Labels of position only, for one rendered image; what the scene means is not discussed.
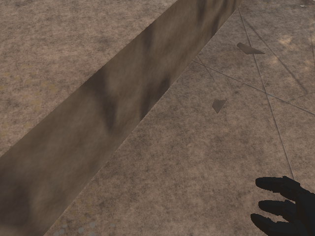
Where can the right robot hand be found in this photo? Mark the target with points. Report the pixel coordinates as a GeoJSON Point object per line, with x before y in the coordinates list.
{"type": "Point", "coordinates": [300, 216]}

